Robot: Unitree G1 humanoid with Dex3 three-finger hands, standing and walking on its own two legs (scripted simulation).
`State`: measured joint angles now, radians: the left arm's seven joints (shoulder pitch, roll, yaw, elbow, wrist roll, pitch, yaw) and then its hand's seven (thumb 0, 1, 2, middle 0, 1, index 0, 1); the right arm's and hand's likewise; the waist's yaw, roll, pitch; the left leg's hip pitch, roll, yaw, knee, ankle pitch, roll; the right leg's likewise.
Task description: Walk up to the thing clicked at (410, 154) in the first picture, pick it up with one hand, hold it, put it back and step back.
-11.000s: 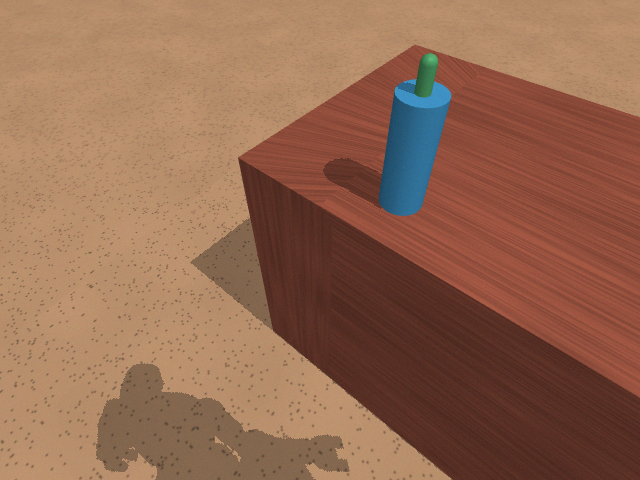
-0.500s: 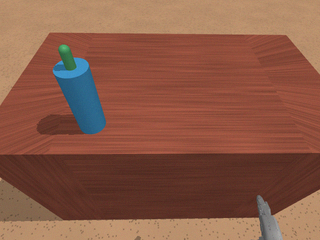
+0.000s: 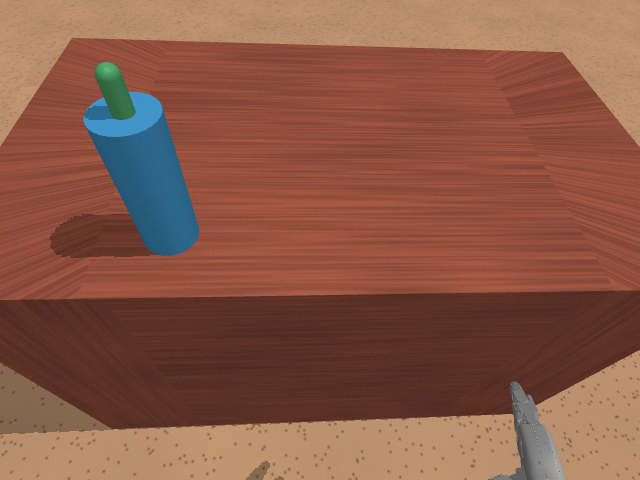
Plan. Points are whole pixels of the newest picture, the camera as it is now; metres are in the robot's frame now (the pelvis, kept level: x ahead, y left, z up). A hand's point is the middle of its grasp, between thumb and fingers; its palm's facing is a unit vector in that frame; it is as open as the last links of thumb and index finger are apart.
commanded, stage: go down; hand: left
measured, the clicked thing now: (145, 167) +0.48 +0.20 +0.12
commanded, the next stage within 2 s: approach in 0.42 s
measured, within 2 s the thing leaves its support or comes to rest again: neither
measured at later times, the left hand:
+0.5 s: hand out of the picture +0.39 +0.39 +0.17, palm faces +0.20 -0.98 -0.01, open 17.5 cm
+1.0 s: hand (72, 224) +0.43 +0.29 +0.08, palm faces +0.09 -0.99 +0.07, open 17.7 cm
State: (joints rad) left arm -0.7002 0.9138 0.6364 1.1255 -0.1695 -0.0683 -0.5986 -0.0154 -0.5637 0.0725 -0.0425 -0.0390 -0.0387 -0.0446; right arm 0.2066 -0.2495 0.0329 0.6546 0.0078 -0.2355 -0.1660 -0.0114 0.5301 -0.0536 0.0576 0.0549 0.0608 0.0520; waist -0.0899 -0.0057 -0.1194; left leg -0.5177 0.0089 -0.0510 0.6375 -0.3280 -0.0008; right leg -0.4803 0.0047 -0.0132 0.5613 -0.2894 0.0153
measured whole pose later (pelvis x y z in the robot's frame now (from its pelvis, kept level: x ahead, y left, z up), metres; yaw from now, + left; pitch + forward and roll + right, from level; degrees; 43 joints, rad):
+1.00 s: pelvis -0.01 +0.00 -0.02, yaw +0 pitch +15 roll -2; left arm -0.72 0.65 0.51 1.10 -0.19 -0.17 -0.45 -0.01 -0.59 0.06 -0.04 -0.05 -0.03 -0.06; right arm 0.26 -0.26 0.02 0.47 0.00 -0.21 -0.10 -0.01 0.55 -0.05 0.06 0.06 0.06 0.05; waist -0.12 -0.02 -0.10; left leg -0.66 0.01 -0.04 0.79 -0.38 0.00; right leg -0.64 0.00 -0.01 0.73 -0.35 0.02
